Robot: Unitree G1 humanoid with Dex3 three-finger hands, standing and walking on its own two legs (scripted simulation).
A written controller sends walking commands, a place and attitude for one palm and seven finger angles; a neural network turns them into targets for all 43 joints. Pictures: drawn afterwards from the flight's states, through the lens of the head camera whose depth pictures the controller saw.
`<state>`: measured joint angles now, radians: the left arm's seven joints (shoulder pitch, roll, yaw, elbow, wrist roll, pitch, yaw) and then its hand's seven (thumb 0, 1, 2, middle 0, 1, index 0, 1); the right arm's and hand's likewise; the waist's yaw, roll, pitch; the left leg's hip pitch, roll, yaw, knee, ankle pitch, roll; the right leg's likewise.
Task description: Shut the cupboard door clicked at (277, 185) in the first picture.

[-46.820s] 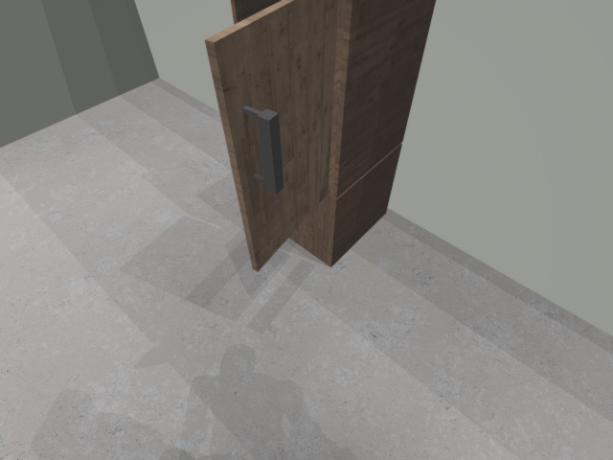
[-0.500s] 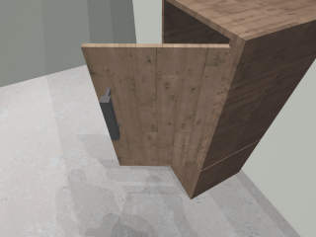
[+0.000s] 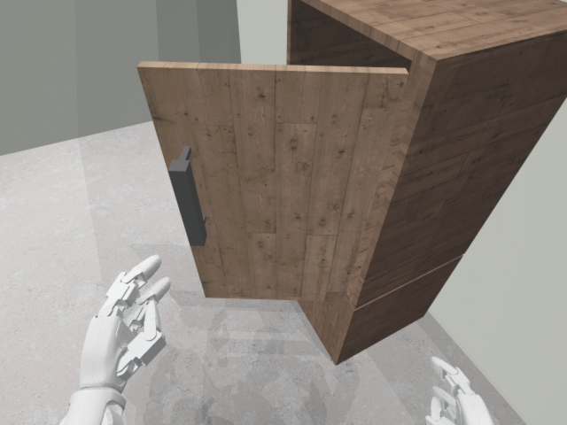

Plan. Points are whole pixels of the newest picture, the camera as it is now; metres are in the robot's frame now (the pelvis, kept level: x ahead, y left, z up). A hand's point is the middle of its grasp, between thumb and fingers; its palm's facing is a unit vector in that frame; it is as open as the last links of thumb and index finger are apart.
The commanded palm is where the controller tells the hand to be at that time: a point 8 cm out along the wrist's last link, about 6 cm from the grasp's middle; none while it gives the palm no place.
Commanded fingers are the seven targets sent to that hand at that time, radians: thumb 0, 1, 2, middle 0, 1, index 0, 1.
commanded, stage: raise the hand and make a fist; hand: left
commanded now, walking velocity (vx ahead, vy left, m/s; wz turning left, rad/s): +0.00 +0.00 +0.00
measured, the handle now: (192, 197) +0.46 +0.16 +0.07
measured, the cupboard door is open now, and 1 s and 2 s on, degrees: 61 61 61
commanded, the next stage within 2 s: bring the fist close to the handle in 1.64 s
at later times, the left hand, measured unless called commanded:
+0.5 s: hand (174, 358) +0.22 +0.15 +0.01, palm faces -0.09 -1.00 +0.01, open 4.4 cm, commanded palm +0.17 +0.22 +0.02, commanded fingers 0.00 0.90 0.90 -0.92 -1.08 -0.92 -1.08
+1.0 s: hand (118, 335) +0.22 +0.21 +0.07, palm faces +0.06 -1.00 -0.04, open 3.1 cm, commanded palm +0.20 +0.25 +0.06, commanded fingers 0.00 0.90 0.90 -1.30 -1.50 -1.30 -1.50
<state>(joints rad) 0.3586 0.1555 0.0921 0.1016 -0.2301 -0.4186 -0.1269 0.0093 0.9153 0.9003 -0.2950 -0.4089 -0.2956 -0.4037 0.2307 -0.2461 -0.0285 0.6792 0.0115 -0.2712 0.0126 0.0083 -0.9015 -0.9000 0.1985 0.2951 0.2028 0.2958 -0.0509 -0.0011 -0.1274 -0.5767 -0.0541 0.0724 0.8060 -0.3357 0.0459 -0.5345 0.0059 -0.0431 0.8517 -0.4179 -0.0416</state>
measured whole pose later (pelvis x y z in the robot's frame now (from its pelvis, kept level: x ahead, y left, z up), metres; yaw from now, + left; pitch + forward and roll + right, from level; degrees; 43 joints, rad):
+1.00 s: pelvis +0.01 +0.01 -0.02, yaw +1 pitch +10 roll -3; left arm 0.45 0.25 0.16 -0.18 -0.30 -0.32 -0.19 0.02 0.90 0.90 -1.20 -1.39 -1.20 -1.39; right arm 0.26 -0.23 0.04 0.48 0.05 -0.19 -0.04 0.01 -0.90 -0.90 0.20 0.30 0.20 0.30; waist 0.00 0.05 -0.14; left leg -0.73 -0.03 0.02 0.99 -0.44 0.08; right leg -0.63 0.04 -0.09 0.94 -0.48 -0.03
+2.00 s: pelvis +0.02 +0.00 -0.01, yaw +1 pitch +9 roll -2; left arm 0.21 0.25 0.15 -0.03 -0.28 -0.26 -0.21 0.02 0.90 0.90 -1.30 -1.50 -1.30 -1.50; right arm 0.25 -0.25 0.05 0.55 0.04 -0.19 -0.03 0.01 -0.90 -0.90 0.20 0.30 0.20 0.30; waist -0.01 0.04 -0.10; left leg -0.66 -0.03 0.01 0.92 -0.41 0.07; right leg -0.56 0.04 -0.10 0.87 -0.46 -0.04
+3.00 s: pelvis +0.03 -0.01 +0.00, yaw -1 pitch +8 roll +0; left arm -0.13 0.19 0.07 0.31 -0.18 -0.24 -0.06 0.02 0.90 0.90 -1.30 -1.50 -1.30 -1.50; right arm 0.27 -0.25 0.03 0.58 0.03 -0.06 0.00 0.01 -0.90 -0.90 0.20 0.30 0.20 0.30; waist -0.03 0.03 -0.09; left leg -0.59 -0.02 0.05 0.83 -0.39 0.05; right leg -0.53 0.05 -0.05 0.83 -0.44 -0.06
